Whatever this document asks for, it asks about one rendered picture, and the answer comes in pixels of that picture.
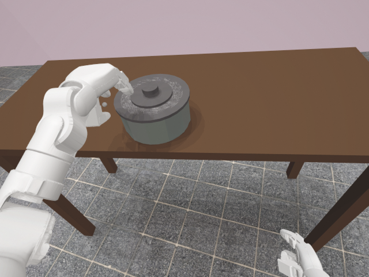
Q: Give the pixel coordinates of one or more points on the lid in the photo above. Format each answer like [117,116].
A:
[171,98]

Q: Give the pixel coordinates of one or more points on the knob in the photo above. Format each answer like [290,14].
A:
[150,88]

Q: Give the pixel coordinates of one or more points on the left robot forearm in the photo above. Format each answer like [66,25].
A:
[59,135]

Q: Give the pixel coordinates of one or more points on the right robot hand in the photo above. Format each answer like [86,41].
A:
[293,265]

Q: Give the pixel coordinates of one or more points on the table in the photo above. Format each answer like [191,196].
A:
[296,106]

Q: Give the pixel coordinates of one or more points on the left robot upper arm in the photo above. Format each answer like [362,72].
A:
[25,234]

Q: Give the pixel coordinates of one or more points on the pot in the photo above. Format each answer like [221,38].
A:
[159,132]

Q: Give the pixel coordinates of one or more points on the left robot hand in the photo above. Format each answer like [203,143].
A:
[101,77]

